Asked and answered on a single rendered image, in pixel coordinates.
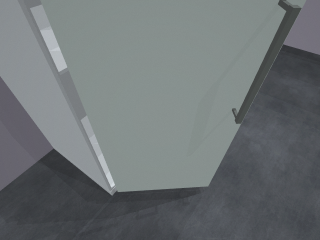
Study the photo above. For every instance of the fridge door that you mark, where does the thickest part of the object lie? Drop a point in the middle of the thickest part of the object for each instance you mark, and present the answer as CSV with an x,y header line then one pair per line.
x,y
158,80

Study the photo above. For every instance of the handle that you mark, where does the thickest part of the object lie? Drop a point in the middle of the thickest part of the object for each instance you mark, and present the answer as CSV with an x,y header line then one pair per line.
x,y
292,12

